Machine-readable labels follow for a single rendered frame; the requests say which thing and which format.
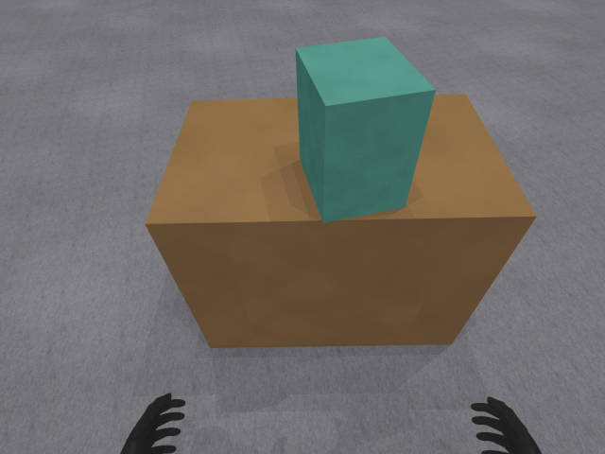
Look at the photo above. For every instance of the robot right hand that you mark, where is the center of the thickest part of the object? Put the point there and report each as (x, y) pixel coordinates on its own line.
(517, 440)

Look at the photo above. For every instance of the pedestal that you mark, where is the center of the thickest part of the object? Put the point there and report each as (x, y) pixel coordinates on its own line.
(237, 225)

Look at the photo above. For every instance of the robot left hand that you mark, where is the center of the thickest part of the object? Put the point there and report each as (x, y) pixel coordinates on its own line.
(144, 434)

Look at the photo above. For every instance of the carton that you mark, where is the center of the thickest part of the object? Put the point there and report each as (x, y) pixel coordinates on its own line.
(363, 110)

